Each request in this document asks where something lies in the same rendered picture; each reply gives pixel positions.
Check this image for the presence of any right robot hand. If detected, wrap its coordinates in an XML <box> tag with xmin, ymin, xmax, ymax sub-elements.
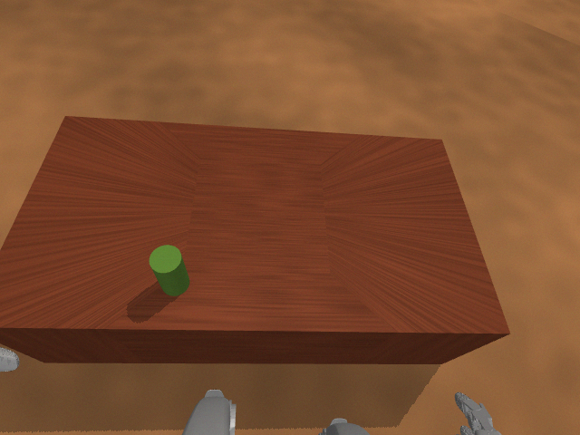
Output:
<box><xmin>455</xmin><ymin>392</ymin><xmax>502</xmax><ymax>435</ymax></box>

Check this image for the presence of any left robot hand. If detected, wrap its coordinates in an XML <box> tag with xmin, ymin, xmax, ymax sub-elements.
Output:
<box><xmin>0</xmin><ymin>347</ymin><xmax>19</xmax><ymax>372</ymax></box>

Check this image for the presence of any can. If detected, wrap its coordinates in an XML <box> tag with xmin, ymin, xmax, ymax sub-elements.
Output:
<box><xmin>149</xmin><ymin>245</ymin><xmax>189</xmax><ymax>296</ymax></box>

